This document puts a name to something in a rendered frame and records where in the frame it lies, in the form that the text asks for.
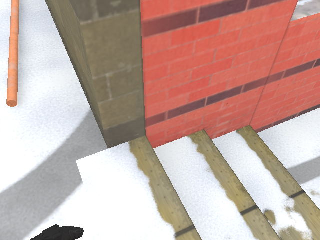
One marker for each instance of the robot left hand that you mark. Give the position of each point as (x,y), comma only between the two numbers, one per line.
(60,233)

